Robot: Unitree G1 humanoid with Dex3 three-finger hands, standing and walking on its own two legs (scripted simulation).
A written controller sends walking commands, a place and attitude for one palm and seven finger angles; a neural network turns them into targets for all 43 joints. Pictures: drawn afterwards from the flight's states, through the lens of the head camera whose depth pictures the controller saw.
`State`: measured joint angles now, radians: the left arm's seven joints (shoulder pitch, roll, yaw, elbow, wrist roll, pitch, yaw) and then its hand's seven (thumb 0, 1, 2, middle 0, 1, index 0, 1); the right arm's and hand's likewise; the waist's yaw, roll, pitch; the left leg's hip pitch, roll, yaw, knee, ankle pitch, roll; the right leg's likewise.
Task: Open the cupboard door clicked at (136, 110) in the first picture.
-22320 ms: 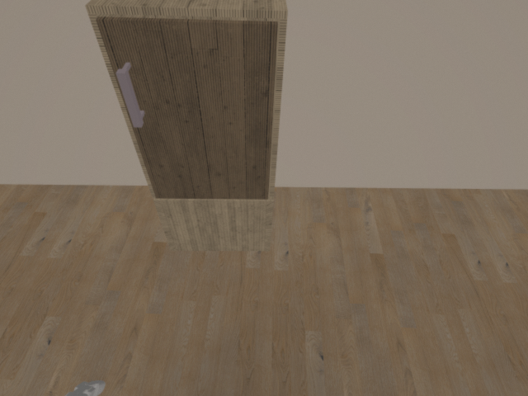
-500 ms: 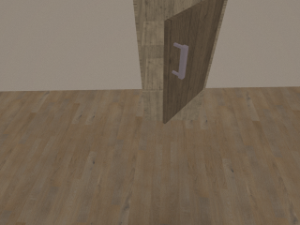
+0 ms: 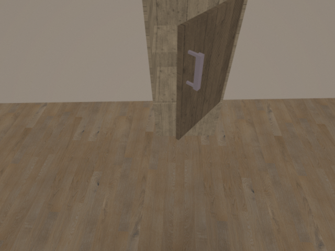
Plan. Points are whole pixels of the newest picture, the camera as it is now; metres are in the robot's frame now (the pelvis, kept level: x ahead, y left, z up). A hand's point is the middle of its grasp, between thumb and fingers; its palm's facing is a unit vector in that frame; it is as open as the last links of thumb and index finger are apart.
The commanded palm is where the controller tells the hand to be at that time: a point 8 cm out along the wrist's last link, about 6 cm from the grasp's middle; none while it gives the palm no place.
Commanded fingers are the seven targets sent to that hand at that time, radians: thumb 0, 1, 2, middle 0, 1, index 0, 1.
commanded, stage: look to check the result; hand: left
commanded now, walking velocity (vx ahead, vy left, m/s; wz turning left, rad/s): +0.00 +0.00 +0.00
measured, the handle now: (193, 70) +0.72 -0.07 +0.03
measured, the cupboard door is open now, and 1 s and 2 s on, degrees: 48 48 48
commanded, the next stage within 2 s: walk to a spot facing it in 0.50 s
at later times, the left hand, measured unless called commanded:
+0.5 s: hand out of the picture +0.04 +0.18 -0.17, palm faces +0.01 -0.97 -0.22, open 7.4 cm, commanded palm none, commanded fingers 0.00 0.90 0.90 -0.20 -0.30 -0.20 -0.30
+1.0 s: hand out of the picture +0.09 +0.18 -0.18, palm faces -0.11 -0.95 -0.28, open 7.4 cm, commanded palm none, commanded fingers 0.00 0.90 0.90 -0.20 -0.30 -0.20 -0.30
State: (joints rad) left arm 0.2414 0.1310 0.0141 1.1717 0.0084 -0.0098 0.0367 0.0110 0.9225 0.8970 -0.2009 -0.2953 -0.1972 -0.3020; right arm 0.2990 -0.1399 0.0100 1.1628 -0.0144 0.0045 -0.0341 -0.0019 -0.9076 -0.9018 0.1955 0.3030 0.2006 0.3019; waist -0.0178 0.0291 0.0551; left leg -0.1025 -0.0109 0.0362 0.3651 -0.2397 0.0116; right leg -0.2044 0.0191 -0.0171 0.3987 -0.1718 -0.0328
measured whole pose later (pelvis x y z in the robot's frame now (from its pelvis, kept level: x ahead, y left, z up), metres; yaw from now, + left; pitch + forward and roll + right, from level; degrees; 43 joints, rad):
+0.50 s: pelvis +0.01 +0.00 +0.00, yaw +0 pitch -1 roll +0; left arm 0.21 0.15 0.02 1.15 0.01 -0.02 0.03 0.01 0.92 0.90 -0.20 -0.30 -0.20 -0.30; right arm 0.26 -0.16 0.00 1.15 -0.01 0.00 -0.03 0.00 -0.91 -0.90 0.20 0.30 0.20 0.30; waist -0.02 0.02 0.06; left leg -0.09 -0.01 0.04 0.36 -0.25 0.01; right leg -0.19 0.02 -0.01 0.39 -0.19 -0.03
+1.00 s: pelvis +0.01 -0.01 -0.02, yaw -10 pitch -1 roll +2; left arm 0.18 0.19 0.09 1.02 0.02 0.06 0.00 0.01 0.91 0.90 -0.20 -0.30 -0.20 -0.30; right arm 0.21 -0.20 -0.04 1.02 -0.03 0.03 -0.04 0.00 -0.90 -0.90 0.20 0.30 0.20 0.30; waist 0.00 0.04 0.13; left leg -0.13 0.05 0.19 0.54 -0.38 -0.01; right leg -0.36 0.01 -0.01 0.78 -0.41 -0.01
